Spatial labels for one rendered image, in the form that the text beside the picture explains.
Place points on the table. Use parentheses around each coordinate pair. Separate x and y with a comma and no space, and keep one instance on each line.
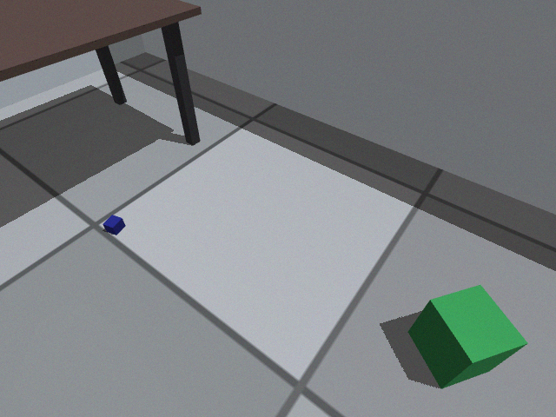
(38,33)

